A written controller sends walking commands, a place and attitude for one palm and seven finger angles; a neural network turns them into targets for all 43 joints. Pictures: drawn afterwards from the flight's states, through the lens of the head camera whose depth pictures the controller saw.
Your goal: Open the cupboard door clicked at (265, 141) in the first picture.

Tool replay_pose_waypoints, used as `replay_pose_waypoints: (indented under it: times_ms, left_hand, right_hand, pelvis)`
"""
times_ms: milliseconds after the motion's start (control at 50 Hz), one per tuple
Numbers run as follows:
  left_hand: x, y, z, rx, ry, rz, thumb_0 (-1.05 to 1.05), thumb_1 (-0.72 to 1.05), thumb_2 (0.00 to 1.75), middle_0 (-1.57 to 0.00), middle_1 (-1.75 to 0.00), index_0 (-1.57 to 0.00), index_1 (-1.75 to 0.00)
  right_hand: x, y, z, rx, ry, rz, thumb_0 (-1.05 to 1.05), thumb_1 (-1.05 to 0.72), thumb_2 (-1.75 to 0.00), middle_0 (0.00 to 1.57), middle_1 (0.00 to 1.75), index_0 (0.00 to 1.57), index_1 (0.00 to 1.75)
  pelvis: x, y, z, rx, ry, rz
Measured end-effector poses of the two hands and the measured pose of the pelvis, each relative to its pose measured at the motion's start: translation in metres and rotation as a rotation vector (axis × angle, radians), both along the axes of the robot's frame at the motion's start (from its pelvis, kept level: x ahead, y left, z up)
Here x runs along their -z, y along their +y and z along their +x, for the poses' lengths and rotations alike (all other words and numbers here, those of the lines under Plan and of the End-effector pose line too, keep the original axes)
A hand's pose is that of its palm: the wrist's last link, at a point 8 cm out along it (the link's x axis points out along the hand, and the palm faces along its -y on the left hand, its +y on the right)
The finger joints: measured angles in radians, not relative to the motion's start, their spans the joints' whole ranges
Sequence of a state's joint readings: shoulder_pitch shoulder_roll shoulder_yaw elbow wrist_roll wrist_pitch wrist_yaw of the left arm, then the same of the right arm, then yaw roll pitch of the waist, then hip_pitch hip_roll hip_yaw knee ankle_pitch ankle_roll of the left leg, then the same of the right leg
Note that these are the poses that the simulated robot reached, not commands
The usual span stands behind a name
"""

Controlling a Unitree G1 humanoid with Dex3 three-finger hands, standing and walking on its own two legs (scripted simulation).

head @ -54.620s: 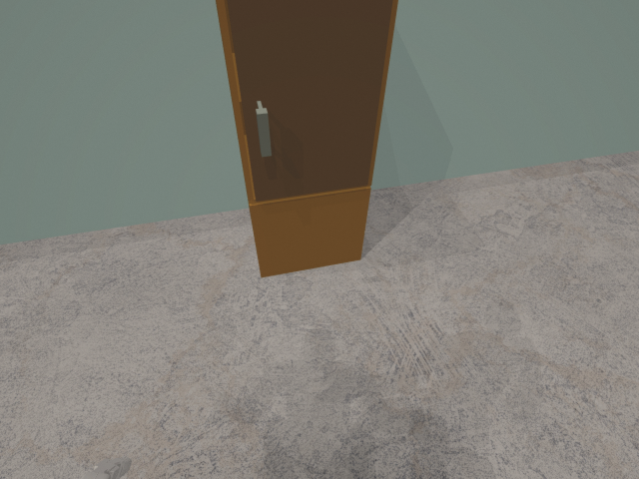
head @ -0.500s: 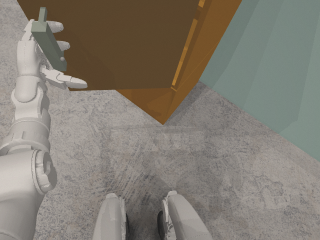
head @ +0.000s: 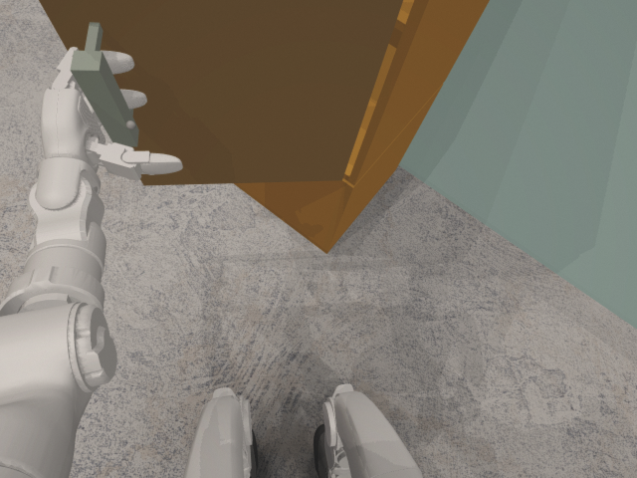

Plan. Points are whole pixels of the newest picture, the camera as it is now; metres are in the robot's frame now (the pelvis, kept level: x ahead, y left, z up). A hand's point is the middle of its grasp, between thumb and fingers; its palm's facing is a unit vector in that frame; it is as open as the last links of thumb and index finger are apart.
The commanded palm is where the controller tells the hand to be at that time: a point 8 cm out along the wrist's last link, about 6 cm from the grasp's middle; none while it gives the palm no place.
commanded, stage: close the thumb around the handle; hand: left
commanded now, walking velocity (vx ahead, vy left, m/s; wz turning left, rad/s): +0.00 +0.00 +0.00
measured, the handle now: (111, 88) +0.57 +0.20 +0.05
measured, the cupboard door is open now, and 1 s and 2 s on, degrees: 43 50 88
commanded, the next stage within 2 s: pull the door open along its arc in 0.52 s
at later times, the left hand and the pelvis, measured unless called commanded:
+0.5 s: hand (131, 121) +0.53 +0.18 +0.05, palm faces +0.03 -1.00 -0.01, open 5.9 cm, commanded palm +0.51 +0.21 +0.05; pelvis +0.00 +0.01 +0.00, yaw +0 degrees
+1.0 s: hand (137, 152) +0.49 +0.17 +0.05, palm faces +0.03 -1.00 +0.00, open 6.1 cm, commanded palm +0.43 +0.21 +0.05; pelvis +0.02 +0.00 +0.02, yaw -1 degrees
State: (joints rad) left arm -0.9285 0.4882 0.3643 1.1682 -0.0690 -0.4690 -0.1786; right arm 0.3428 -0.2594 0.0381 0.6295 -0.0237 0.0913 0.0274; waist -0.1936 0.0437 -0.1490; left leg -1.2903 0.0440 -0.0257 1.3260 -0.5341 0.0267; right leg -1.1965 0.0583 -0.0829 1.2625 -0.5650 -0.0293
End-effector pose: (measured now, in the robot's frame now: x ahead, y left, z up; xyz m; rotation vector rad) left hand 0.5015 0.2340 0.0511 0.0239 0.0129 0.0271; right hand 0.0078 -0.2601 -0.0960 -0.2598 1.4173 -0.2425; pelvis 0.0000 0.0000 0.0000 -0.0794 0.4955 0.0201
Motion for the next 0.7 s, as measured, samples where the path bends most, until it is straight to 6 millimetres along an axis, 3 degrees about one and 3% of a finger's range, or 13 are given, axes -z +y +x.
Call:
replay_pose_waypoints:
  times_ms: [420, 700]
  left_hand:
    - [0.003, 0.001, 0.006, 0.008, -0.003, -0.002, 0.01, 0.67, 0.81, -0.38, -1.32, -0.38, -1.32]
    - [0.003, 0.0, 0.006, -0.012, -0.003, -0.01, 0.01, 0.66, 0.82, -0.39, -1.35, -0.4, -1.34]
  right_hand:
    - [0.0, 0.006, -0.013, 0.014, 0.019, -0.01, 0.0, -0.9, -0.9, 0.2, 0.3, 0.2, 0.3]
    - [-0.001, 0.008, -0.012, 0.016, 0.031, 0.001, 0.0, -0.9, -0.9, 0.2, 0.3, 0.2, 0.3]
  pelvis:
    - [0.003, 0.005, -0.003, 0.003, 0.01, -0.008]
    - [0.001, 0.005, 0.0, 0.003, 0.011, -0.006]
